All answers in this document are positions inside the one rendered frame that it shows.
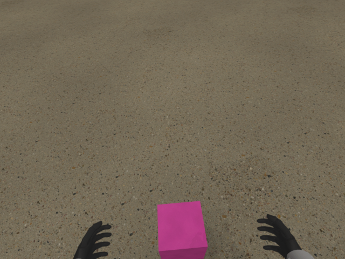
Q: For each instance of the right robot hand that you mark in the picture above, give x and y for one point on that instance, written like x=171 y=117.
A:
x=283 y=236

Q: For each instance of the carton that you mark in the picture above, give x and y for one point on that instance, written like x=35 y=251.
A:
x=181 y=231

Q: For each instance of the left robot hand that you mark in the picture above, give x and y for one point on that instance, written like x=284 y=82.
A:
x=87 y=247

